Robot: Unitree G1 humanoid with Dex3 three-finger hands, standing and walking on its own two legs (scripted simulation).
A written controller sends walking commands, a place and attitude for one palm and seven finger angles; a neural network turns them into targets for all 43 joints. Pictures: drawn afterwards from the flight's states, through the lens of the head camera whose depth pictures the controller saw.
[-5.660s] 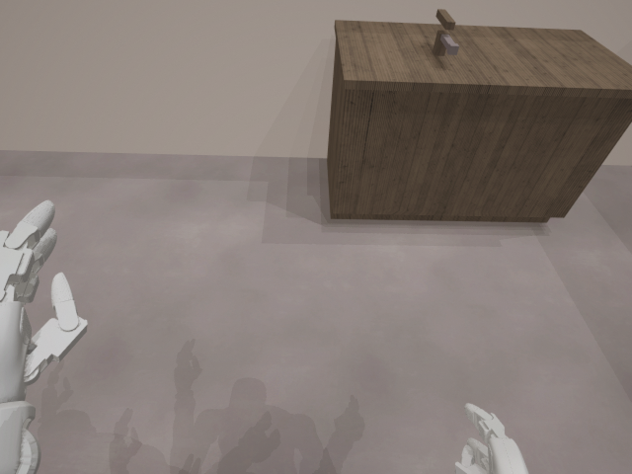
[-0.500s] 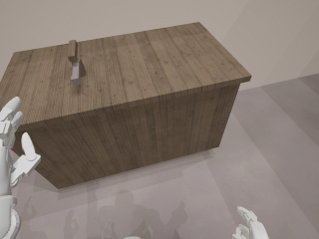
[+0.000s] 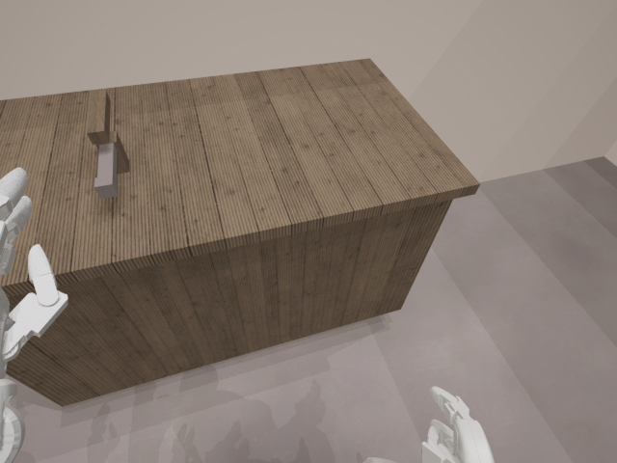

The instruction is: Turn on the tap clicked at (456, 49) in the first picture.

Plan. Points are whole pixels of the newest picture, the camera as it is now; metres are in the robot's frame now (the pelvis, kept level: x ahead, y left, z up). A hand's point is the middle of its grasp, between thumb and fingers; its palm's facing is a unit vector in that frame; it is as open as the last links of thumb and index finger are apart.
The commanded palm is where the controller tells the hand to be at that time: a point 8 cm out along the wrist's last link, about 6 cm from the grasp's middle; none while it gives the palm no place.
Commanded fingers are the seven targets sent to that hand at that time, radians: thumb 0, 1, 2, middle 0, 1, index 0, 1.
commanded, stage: take the last steps up to it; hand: left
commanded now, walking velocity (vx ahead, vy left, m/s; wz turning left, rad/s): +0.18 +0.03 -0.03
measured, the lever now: (106, 187) +0.52 +0.38 +0.01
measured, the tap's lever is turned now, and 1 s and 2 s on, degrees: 0 0 0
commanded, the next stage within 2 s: come to a stop and stand still in 0.26 s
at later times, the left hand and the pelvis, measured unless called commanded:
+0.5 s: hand (107, 240) +0.29 +0.23 +0.17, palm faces +0.37 -0.84 -0.39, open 7.4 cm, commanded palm +0.23 +0.27 +0.18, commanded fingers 0.00 0.90 0.90 -0.20 -0.30 -0.20 -0.30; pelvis +0.07 -0.01 -0.01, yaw +0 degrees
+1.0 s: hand (136, 281) +0.25 +0.18 +0.17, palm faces +0.38 -0.83 -0.40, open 7.4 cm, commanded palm +0.20 +0.23 +0.18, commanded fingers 0.00 0.90 0.90 -0.20 -0.30 -0.20 -0.30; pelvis +0.03 -0.05 +0.00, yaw +0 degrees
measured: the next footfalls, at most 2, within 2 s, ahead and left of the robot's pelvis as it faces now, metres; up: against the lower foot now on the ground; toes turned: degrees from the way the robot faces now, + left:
right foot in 0.12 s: +0.11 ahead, -0.13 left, +0.00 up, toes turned -8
left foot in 0.46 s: +0.15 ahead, +0.11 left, +0.00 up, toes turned +7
